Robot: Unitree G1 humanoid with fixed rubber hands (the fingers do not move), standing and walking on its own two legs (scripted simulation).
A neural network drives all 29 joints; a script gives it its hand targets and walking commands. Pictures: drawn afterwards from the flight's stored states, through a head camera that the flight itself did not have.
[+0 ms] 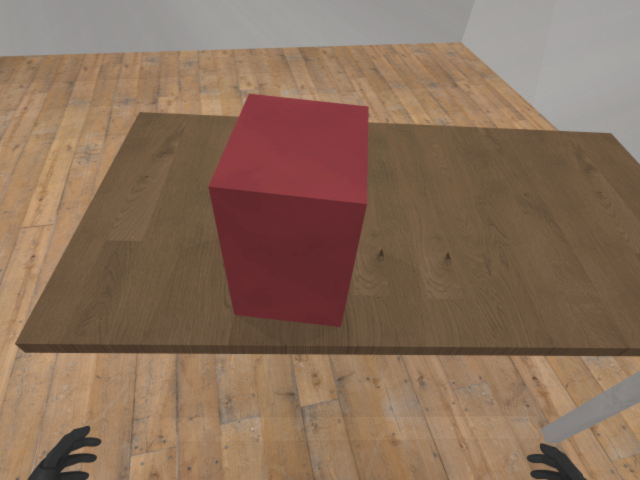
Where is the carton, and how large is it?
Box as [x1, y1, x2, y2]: [208, 94, 368, 326]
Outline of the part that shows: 249,94 208,186 234,314 340,326 366,206 368,106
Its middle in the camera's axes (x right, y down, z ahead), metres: -0.03 -0.04 +0.57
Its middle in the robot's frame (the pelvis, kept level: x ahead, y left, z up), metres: +0.48 +0.04 +0.06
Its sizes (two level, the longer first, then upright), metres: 0.201 0.169 0.264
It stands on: a table, 0.70 m high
